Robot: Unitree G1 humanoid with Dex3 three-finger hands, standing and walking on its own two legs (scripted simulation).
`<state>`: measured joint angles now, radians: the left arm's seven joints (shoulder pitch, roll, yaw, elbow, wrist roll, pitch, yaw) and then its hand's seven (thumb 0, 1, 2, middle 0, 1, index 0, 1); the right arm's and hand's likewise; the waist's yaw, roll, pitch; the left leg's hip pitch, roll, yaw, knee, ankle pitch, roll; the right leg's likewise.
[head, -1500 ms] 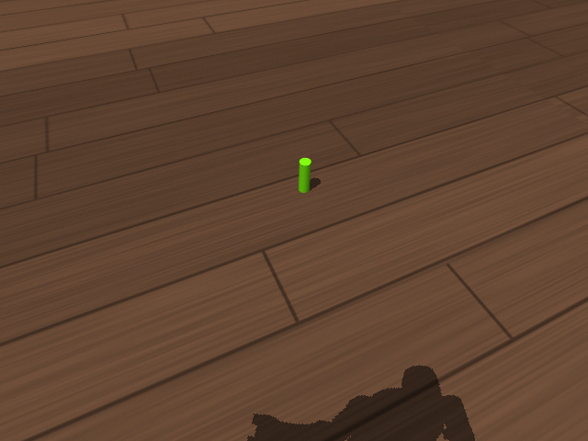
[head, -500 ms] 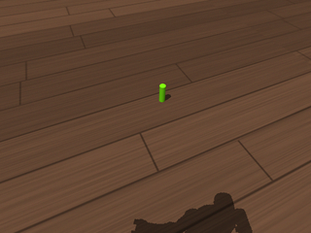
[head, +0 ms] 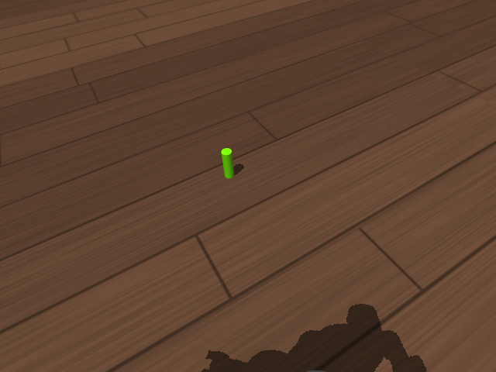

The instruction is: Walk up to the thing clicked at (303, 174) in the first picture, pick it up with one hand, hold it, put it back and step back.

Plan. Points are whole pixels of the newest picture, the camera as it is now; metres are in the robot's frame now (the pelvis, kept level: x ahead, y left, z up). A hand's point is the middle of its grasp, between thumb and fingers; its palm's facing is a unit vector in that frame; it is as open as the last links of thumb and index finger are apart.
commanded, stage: walk up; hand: left
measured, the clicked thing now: (228, 163) +1.20 +0.17 -0.66
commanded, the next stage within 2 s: none
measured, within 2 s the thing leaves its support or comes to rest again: neither
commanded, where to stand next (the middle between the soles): +0.84 -0.01 m, yaw -5 degrees
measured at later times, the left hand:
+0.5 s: hand (120, 290) +0.30 +0.29 -0.13, palm faces -0.15 -0.93 -0.33, open 7.4 cm
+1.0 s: hand (164, 196) +0.52 +0.23 -0.10, palm faces -0.12 -0.91 -0.39, open 7.4 cm
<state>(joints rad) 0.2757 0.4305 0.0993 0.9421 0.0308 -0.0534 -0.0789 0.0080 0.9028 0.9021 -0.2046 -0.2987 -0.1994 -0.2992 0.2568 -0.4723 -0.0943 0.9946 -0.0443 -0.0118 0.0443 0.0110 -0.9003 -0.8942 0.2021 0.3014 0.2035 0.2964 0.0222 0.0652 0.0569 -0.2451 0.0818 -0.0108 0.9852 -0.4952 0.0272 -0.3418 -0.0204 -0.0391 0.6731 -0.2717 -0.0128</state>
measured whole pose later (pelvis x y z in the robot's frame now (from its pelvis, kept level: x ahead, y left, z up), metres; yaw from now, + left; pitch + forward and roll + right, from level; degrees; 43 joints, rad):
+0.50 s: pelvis +0.21 +0.02 +0.02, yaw -5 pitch -2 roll +0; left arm 0.30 0.45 0.04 0.89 0.00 -0.06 -0.06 0.01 0.90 0.90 -0.21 -0.30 -0.20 -0.30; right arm 0.30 -0.38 -0.06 0.85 -0.02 -0.09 0.06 0.01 -0.90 -0.89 0.20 0.30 0.21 0.30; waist -0.02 -0.07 0.07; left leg -0.22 0.04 0.13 0.51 -0.25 0.03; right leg -0.45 -0.01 0.06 1.04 -0.34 -0.03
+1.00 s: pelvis +0.42 -0.02 +0.02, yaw -6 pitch -2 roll +0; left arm 0.29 0.37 0.04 0.83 0.00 -0.09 -0.05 0.01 0.90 0.90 -0.21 -0.30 -0.20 -0.30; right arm 0.31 -0.44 -0.06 0.86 -0.02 -0.04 0.07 0.01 -0.90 -0.89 0.20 0.30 0.20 0.30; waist 0.02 0.07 0.07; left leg -0.50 0.09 0.00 0.90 -0.30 0.01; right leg -0.21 -0.01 -0.05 0.49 -0.23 -0.04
